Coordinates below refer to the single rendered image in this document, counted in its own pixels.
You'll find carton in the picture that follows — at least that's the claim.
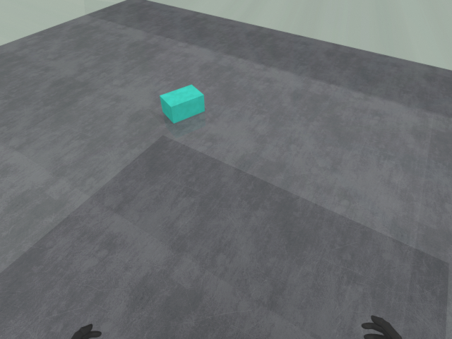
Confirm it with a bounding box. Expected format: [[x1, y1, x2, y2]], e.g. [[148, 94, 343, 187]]
[[160, 85, 205, 124]]

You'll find left robot hand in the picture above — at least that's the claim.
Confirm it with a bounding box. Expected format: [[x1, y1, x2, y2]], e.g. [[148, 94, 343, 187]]
[[71, 324, 102, 339]]

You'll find right robot hand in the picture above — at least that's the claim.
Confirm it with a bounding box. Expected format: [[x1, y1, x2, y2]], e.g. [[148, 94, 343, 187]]
[[362, 315, 402, 339]]

